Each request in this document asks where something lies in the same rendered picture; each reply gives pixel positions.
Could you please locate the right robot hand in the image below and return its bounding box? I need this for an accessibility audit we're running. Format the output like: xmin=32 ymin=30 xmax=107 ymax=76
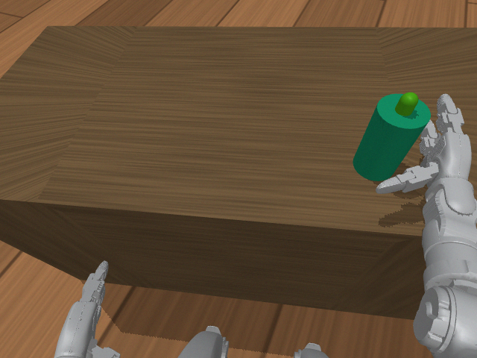
xmin=376 ymin=94 xmax=472 ymax=194

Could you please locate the bottle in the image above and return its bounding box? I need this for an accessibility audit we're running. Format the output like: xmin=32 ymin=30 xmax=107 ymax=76
xmin=353 ymin=92 xmax=431 ymax=181

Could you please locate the left robot hand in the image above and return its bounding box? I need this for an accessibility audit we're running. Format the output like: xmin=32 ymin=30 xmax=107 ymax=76
xmin=54 ymin=261 xmax=121 ymax=358

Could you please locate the right robot arm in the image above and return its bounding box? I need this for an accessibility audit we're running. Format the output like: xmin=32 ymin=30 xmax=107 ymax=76
xmin=413 ymin=178 xmax=477 ymax=358

